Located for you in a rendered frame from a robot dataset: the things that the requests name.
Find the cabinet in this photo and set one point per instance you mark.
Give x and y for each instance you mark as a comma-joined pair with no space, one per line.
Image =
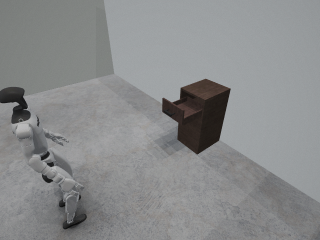
204,131

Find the left robot forearm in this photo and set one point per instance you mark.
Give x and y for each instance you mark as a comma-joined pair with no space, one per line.
48,134

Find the drawer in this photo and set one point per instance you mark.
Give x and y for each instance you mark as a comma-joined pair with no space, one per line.
186,109

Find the robot right hand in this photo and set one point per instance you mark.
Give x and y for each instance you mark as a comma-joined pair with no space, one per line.
68,184

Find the right robot upper arm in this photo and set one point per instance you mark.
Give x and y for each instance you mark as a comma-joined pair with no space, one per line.
24,134

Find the handle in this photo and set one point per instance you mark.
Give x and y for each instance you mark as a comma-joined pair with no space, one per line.
168,113

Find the right robot forearm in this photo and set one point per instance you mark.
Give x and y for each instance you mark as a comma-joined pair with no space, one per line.
43,168

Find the right robot shin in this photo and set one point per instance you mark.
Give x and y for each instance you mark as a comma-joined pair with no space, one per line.
71,205

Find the robot left hand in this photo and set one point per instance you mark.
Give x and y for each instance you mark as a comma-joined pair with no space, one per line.
57,138

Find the left robot thigh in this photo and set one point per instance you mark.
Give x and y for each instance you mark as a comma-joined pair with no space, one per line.
61,161

